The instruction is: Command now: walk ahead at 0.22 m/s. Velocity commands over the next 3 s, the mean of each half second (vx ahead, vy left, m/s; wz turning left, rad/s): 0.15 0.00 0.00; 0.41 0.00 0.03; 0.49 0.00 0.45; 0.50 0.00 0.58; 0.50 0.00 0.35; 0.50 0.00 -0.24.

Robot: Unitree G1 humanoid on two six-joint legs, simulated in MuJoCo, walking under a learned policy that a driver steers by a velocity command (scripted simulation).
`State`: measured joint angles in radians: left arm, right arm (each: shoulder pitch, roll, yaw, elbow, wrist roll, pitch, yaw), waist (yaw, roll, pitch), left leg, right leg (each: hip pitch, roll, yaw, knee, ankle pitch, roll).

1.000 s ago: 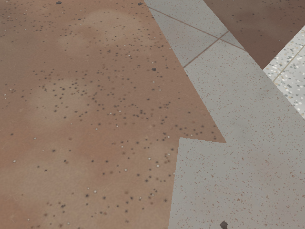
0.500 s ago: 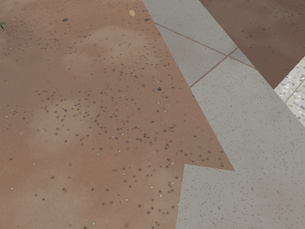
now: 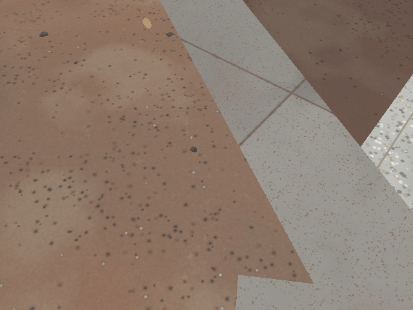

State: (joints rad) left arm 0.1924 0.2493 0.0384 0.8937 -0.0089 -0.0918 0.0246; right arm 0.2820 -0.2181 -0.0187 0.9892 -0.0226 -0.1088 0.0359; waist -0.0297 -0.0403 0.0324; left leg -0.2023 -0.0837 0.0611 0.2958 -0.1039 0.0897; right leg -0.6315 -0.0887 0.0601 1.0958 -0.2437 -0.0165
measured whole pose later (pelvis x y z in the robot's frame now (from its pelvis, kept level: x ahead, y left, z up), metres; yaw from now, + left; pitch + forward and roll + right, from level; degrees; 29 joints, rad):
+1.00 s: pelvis +0.32 -0.09 -0.02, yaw +3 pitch +0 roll +0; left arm 0.10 0.23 0.05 0.90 -0.01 -0.10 -0.04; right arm 0.37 -0.23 -0.04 1.04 0.04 -0.09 -0.01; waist -0.03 0.02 0.04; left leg -0.35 0.05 -0.07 1.24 -0.38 0.05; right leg -0.37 0.01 -0.10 0.53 -0.16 -0.06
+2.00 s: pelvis +0.84 +0.10 -0.02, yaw +36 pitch +3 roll +0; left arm -0.02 0.26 0.05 0.76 0.00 -0.14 -0.02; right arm 0.41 -0.27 -0.09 0.81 0.02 -0.05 -0.02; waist -0.08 -0.03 0.00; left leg -0.03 -0.10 -0.23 0.48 -0.47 0.06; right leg -0.48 0.01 0.04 0.44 -0.01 -0.03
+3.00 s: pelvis +1.21 +0.46 -0.01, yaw +35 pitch +2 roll +2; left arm 0.09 0.25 0.05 0.78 -0.02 -0.04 -0.06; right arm 0.33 -0.26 -0.07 0.85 0.00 -0.08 -0.01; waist -0.06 -0.04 0.02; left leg 0.10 -0.01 0.23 0.23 -0.36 -0.01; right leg -0.64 -0.07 -0.02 0.65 -0.02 -0.05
